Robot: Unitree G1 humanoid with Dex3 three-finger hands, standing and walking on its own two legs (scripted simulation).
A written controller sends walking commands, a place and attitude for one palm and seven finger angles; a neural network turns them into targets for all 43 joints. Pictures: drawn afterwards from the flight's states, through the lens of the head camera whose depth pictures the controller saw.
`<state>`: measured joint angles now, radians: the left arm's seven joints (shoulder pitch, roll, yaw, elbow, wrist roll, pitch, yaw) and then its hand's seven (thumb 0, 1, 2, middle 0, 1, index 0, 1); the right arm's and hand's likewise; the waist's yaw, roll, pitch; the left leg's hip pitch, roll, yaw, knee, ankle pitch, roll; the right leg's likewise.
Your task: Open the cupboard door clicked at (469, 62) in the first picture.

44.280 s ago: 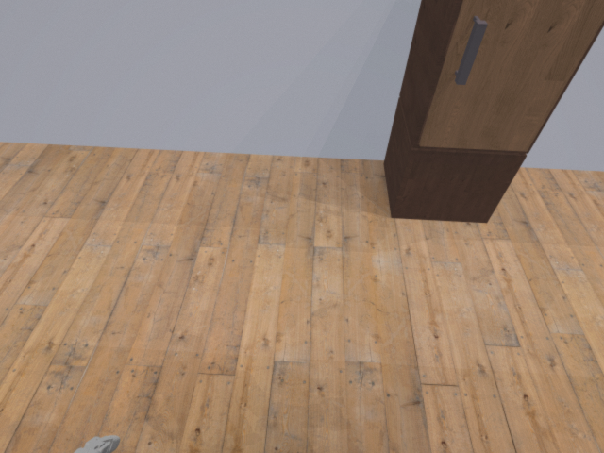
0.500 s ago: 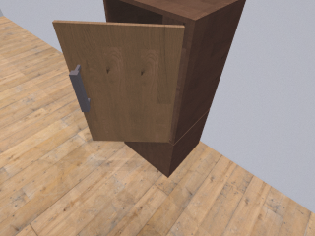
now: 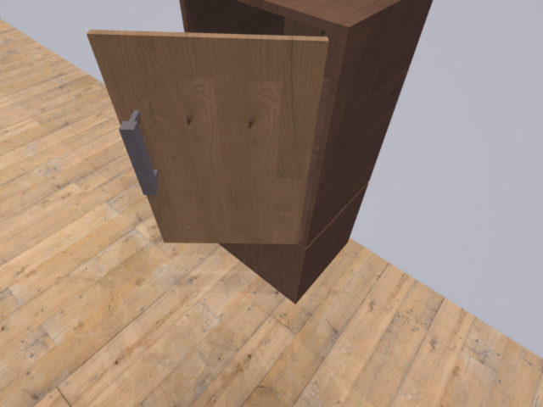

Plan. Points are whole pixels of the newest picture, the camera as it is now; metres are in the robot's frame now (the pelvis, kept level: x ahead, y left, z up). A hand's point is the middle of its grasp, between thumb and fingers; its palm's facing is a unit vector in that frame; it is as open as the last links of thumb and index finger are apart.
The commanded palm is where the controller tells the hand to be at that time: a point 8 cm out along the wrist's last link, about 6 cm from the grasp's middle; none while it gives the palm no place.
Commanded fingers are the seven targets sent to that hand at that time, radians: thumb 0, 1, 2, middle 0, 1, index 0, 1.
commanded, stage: shuffle to correct the standing spot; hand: left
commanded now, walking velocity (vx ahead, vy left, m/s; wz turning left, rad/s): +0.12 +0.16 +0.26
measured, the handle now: (143, 153) +0.57 +0.31 +0.03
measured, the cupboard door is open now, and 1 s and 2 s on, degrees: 41 41 41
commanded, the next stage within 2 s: come to a stop and stand still in 0.04 s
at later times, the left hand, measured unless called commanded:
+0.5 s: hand out of the picture +0.04 +0.25 -0.17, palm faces +0.12 -0.96 -0.23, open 7.4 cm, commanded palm none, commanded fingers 0.00 0.90 0.90 -0.20 -0.30 -0.20 -0.30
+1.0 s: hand out of the picture +0.07 +0.28 -0.17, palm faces +0.05 -0.97 -0.24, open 7.4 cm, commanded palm none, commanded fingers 0.00 0.90 0.90 -0.20 -0.30 -0.20 -0.30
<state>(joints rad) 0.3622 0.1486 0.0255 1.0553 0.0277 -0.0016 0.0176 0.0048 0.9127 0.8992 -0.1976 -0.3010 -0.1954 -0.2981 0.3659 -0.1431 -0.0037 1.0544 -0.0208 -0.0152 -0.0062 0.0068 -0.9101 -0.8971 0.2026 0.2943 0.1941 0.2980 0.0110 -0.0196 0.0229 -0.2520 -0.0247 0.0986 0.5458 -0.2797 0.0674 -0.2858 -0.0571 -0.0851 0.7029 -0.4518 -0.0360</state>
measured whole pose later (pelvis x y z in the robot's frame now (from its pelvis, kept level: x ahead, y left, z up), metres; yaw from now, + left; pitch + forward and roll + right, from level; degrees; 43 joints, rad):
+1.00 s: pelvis +0.05 +0.08 +0.00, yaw +4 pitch -1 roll +0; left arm 0.28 0.20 0.00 1.01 0.02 -0.01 0.04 0.00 0.91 0.90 -0.20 -0.30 -0.20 -0.30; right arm 0.30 -0.16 0.00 1.04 -0.02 0.00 0.00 0.01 -0.92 -0.90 0.20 0.29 0.20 0.30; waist -0.01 0.00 0.03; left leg -0.30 0.03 0.08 0.54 -0.23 0.02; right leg -0.19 -0.05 -0.04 0.53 -0.33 0.03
